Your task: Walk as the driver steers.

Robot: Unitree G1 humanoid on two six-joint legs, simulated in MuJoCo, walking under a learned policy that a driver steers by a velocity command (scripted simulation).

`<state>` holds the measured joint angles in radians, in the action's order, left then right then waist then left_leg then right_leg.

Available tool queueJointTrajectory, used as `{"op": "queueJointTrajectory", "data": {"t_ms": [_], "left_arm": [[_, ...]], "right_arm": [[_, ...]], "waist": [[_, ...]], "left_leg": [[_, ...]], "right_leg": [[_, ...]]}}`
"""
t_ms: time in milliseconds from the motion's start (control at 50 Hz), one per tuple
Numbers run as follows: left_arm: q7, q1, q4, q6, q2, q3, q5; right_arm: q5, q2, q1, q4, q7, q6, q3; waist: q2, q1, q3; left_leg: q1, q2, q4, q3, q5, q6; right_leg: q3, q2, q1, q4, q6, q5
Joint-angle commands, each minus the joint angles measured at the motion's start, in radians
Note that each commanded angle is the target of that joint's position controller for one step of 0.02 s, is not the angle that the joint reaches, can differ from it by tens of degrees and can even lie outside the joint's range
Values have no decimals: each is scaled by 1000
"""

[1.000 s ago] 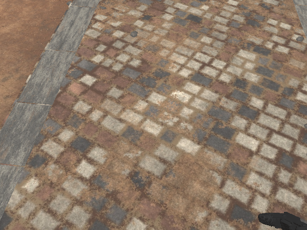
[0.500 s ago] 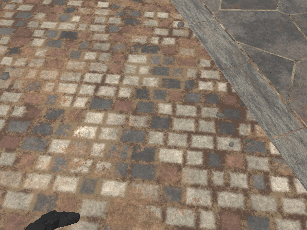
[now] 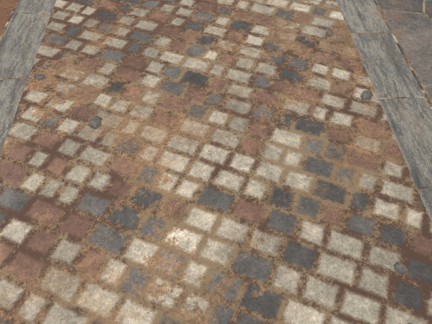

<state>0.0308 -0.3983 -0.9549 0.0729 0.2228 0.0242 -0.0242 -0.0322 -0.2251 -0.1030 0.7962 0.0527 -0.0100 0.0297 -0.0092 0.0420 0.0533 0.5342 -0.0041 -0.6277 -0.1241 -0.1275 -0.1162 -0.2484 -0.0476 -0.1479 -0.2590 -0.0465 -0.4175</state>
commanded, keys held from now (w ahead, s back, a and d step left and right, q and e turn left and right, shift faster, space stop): w+q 0.50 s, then w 0.22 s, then w+e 0.28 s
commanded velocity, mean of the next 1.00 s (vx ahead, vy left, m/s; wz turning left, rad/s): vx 0.50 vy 0.00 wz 0.32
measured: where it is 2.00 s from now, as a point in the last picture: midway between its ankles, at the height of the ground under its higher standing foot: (198, 162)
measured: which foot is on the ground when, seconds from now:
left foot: up 0.00-0.02, down 0.04-0.56, up 0.58-0.98, down 1.00-1.00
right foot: down 0.00-0.02, up 0.04-0.52, down 0.54-1.00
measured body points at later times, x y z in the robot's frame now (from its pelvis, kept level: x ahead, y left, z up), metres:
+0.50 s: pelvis +0.28 +0.01 +0.01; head +0.32 +0.03 +0.46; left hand +0.43 +0.29 -0.08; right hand +0.33 -0.27 -0.11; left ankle +0.13 +0.06 -0.72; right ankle +0.46 -0.07 -0.70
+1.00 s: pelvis +0.53 +0.10 +0.01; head +0.55 +0.11 +0.46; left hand +0.38 +0.32 -0.13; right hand +0.81 -0.03 -0.07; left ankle +0.58 +0.22 -0.72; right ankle +0.47 -0.06 -0.72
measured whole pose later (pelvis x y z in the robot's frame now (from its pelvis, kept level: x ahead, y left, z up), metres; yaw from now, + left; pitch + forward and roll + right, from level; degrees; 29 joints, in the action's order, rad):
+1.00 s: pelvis +0.53 +0.10 +0.01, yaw +18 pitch +2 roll -2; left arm -0.02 -0.48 -0.93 0.06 0.24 0.04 -0.01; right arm -0.04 -0.23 -0.04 0.72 0.03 -0.06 0.00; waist -0.02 0.10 0.01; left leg 0.42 0.02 -0.50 -0.01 -0.15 -0.02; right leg 0.04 -0.04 0.05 -0.38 -0.01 -0.36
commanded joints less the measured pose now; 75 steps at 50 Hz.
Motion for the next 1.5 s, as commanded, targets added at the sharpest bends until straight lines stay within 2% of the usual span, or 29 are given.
{"op": "queueJointTrajectory", "data": {"t_ms": [20, 40, 60, 80, 100, 140, 180, 240, 440, 520, 540, 560, 580, 620, 640, 680, 780, 880, 980, 1000, 1020, 1040, 1060, 1080, 1140, 1300, 1400, 1460, 1500], "left_arm": [[13, 9, 44, -9, 203, 42, -6], [7, 48, 68, -9, 205, 42, 0], [-16, -1, 127, 1, 86, 19, 11], [-23, 94, 166, 13, 146, 30, 4], [-29, 155, 191, 29, 143, 25, 7], [-29, 141, 181, 32, 143, 26, 6], [-33, 105, 178, -9, 125, 21, -23], [-42, 148, 206, -39, 104, 16, -26], [-51, 471, 332, -21, 120, 2, -4], [-33, 204, 261, 2, 189, 28, -3], [-20, 67, 233, 15, 231, 43, -18], [-6, -43, 239, 14, 315, 62, -42], [-13, 3, 224, -3, 335, 73, -26], [-29, 132, 243, -8, 160, 40, -6], [-30, 157, 235, -6, 133, 31, -10], [-31, 130, 198, 10, 133, 29, -6], [-45, 61, 138, 30, 150, 35, 18], [-49, -10, 99, 14, 186, 51, 16], [-43, -14, 84, 2, 206, 61, 18], [-44, -15, 89, 5, 176, 54, 22], [-45, -3, 139, 10, 96, 34, 39], [-38, -54, 162, 0, 95, 37, 38], [-33, -42, 131, -20, 153, 53, 14], [-43, -10, 126, -24, 137, 54, 11], [-63, 16, 122, -51, 107, 56, -6], [-100, 259, 218, -72, 64, 40, -9], [-115, 400, 278, -68, 67, 26, -14], [-105, 381, 284, -69, 88, 34, -20], [-89, 206, 239, -58, 121, 55, -23]], "right_arm": [[-7, -121, -211, -1, -14, -16, 43], [-20, -177, -364, 40, -26, -22, 69], [-20, -299, -369, 36, -42, -15, 104], [24, -304, -357, 29, -38, -7, 107], [31, -271, -298, 30, -45, -4, 100], [27, -174, -211, 27, -51, -10, 74], [33, -150, -178, 21, -53, -28, 61], [34, -193, -215, 30, -48, -49, 72], [18, -218, -361, 36, -58, -37, 81], [16, -249, -258, 3, -60, -48, 86], [25, -212, -264, 0, -51, -57, 75], [52, -118, -320, -36, -48, -64, 51], [36, -135, -393, -42, -46, -60, 49], [2, -163, -307, 0, -43, -44, 47], [3, -144, -271, -12, -36, -42, 44], [-11, -131, -257, -16, -24, -28, 37], [-19, -110, -122, -66, -10, -23, 18], [0, -79, 51, -114, -7, -36, -12], [-3, -126, -52, -90, -39, -63, 6], [-19, -173, -173, -55, -52, -77, 25], [-40, -266, -316, -54, -67, -83, 47], [-23, -327, -329, -41, -68, -63, 67], [-10, -229, -266, -52, -65, -56, 46], [-1, -159, -198, -62, -61, -61, 28], [5, -100, -154, -48, -64, -80, 14], [12, -112, -243, 23, -64, -98, 29], [11, -157, -294, 59, -69, -89, 44], [10, -192, -310, 78, -76, -70, 52], [11, -222, -309, 82, -78, -50, 59]], "waist": [[111, -132, -122], [46, -219, -196], [-193, -149, -271], [-113, -173, -322], [-40, -148, -169], [62, -60, -26], [36, -13, -32], [1, -13, -32], [-64, -138, -20], [-50, 7, -111], [17, 68, -206], [178, 77, -348], [337, 2, -367], [42, -18, -106], [44, -33, -57], [107, -48, -37], [104, -51, -28], [105, -4, -9], [71, -73, -58], [7, -120, -134], [-147, -181, -278], [-287, -147, -287], [-139, -116, -177], [-86, -89, -87], [-114, -42, -30], [-75, -53, 11], [-69, -82, 45], [-84, -61, 10], [-81, 16, -102]], "left_leg": [[-256, -97, 55, -24, -129, -86], [-489, -33, 152, 98, -133, -141], [-808, 276, 174, 582, -92, -291], [-853, 343, 312, 887, -71, -368], [-741, 328, 342, 721, -41, -326], [-496, 237, 383, 538, 125, -229], [-387, 162, 403, 429, 236, -197], [-337, 111, 419, 376, 307, -184], [-525, 112, 319, 459, 372, -106], [-449, 82, 89, 462, 526, -32], [-363, 18, -127, 402, 429, -7], [-149, -90, -428, 291, 17, 29], [28, -146, -571, 251, -407, 33], [69, -37, -607, 261, -259, 33], [53, -10, -548, 250, -226, 38], [10, 6, -492, 239, -208, 54], [74, 55, -313, 155, -106, 94], [-66, 33, -19, 87, 5, 131], [-324, 0, 169, 96, -20, 95], [-507, 61, 204, 165, -51, 67], [-738, 326, 271, 449, -246, 8], [-758, 467, 388, 750, -350, -70], [-658, 428, 391, 697, -418, -72], [-561, 373, 410, 563, -344, -55], [-448, 274, 456, 302, -40, -13], [-480, 250, 481, 42, 225, -28], [-531, 274, 455, -52, 310, -7], [-614, 283, 300, -107, 676, 13], [-602, 276, 0, -132, 824, 23]], "right_leg": [[28, 297, 51, -434, -51, 1283], [14, 263, 225, -710, -34, 1026], [28, 79, 662, -1096, 19, 111], [257, -11, 850, -1253, 26, -91], [314, 73, 925, -1197, 18, 14], [296, 133, 826, -1015, 30, 90], [291, 149, 720, -921, 64, 95], [252, 147, 722, -799, 97, 155], [256, 79, 774, -375, 88, 367], [247, 20, 366, -219, 23, 277], [328, 114, 157, -184, -17, 237], [689, 378, -81, -125, -94, 20], [1056, 478, -94, -1, -182, -7], [806, 393, 163, 13, -169, -68], [687, 340, 236, 38, -141, 34], [545, 280, 297, 57, -127, 242], [438, 254, 284, 105, -168, 426], [395, 212, 336, 82, -147, 474], [450, 213, 331, -112, -101, 514], [405, 149, 395, -294, -77, 491], [317, 54, 577, -590, -39, 220], [256, -28, 785, -781, -34, -130], [314, 44, 820, -879, -48, -84], [323, 78, 819, -877, -46, 3], [296, 120, 764, -849, -11, 110], [248, 132, 865, -667, 26, 349], [156, 108, 765, -430, -26, 359], [98, 38, 667, -376, -84, 226], [87, -42, 453, -319, -137, 156]]}}
Next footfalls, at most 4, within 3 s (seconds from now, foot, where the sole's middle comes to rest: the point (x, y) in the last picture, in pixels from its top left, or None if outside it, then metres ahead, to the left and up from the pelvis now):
0.04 left None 0.17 0.06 -0.76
0.54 right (250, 308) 0.50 -0.05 -0.76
1.00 left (160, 267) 0.62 0.24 -0.76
1.52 right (216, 189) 0.93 0.07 -0.76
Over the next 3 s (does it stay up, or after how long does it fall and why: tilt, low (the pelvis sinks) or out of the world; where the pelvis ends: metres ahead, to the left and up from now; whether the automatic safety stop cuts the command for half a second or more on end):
stays up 1.58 0.17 0.02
